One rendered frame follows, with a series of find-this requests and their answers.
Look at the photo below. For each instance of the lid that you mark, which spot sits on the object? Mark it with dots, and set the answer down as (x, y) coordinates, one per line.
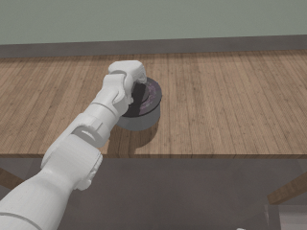
(146, 101)

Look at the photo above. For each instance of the robot left hand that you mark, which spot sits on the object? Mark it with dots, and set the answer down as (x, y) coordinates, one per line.
(134, 67)

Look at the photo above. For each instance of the table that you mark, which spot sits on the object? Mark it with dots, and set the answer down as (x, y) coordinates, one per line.
(214, 105)

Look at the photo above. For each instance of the pot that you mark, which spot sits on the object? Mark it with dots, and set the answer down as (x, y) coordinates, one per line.
(139, 123)

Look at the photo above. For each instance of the robot left upper arm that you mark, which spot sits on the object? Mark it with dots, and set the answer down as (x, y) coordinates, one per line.
(39, 202)

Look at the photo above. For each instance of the robot left forearm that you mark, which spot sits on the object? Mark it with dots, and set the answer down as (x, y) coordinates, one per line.
(97, 121)

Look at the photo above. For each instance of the knob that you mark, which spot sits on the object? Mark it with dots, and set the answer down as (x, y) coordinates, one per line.
(136, 89)

